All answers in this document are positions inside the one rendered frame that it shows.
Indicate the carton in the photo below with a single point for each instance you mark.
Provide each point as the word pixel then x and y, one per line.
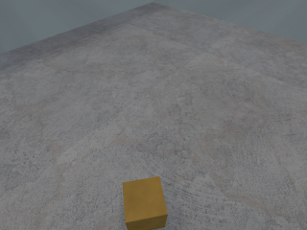
pixel 144 204

